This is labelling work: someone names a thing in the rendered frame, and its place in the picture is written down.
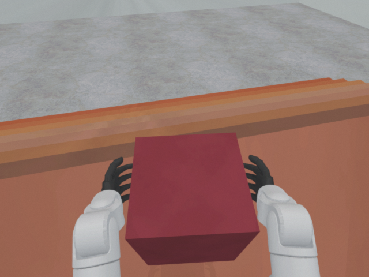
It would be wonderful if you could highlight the carton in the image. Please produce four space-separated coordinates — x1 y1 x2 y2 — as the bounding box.
125 132 260 265

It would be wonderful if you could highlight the right robot forearm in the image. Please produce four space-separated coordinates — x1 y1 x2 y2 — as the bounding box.
257 185 320 277

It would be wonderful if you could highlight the left robot forearm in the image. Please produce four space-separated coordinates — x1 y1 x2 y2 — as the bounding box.
72 190 125 277

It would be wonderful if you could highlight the right robot hand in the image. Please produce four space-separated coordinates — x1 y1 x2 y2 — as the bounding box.
243 155 274 202

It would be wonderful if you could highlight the left robot hand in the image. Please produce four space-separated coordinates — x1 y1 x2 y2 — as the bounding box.
101 157 133 203

